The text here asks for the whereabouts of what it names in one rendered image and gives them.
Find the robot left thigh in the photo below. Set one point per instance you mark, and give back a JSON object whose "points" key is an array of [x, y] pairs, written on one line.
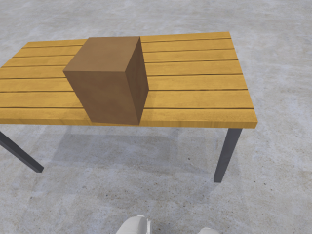
{"points": [[136, 225]]}

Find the table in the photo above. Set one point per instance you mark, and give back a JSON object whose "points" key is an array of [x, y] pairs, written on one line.
{"points": [[195, 80]]}

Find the carton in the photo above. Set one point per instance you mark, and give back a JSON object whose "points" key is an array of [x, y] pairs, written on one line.
{"points": [[108, 76]]}

